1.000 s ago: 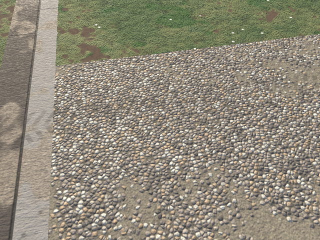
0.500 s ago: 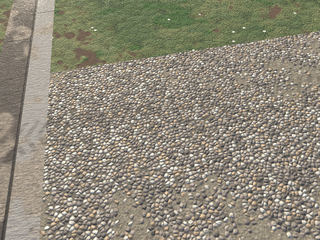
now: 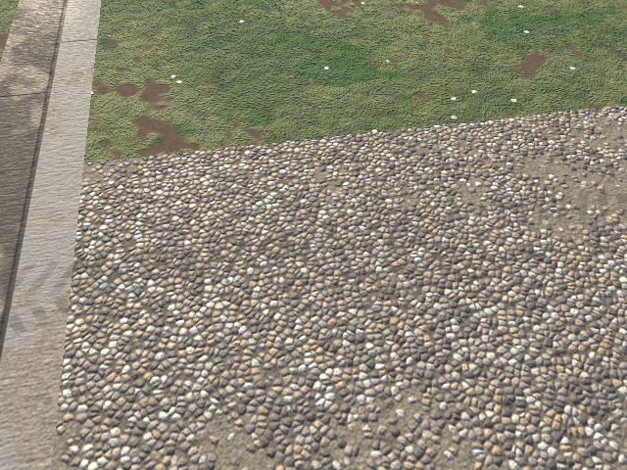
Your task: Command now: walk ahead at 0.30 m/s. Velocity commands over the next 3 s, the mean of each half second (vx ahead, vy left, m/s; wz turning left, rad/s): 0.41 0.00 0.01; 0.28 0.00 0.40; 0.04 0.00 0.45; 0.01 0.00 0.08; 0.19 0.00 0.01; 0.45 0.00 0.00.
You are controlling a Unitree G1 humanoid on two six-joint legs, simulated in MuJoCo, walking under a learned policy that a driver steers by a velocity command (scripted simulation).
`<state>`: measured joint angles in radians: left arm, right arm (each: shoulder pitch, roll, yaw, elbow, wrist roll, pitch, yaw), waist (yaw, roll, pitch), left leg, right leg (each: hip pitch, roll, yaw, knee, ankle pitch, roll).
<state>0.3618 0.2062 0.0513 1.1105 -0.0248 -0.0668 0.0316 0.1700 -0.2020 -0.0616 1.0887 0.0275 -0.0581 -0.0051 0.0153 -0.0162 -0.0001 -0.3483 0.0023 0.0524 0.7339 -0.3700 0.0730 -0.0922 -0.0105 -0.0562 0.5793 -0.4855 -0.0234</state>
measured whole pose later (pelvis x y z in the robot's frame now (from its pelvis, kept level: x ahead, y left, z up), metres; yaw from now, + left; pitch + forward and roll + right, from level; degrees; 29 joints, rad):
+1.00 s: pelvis +0.40 -0.03 +0.02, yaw +15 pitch +1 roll -2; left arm 0.14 0.26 0.07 0.95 0.01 -0.05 0.04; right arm 0.11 -0.26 -0.09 0.83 0.01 0.01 0.01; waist 0.02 0.02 0.06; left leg -0.57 0.09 0.03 0.77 -0.17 0.00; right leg -0.16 -0.03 -0.27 0.36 -0.21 -0.03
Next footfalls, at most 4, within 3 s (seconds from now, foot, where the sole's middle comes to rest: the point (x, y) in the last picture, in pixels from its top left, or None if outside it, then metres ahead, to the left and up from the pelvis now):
0.60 right None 0.45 -0.13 -0.76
1.10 left None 0.49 0.13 -0.76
1.54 right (376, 453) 0.56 -0.10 -0.76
2.82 right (290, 312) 0.92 0.09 -0.76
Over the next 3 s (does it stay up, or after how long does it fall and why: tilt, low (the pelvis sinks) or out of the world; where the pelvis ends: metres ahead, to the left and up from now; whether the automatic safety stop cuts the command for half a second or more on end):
stays up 0.80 0.12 0.02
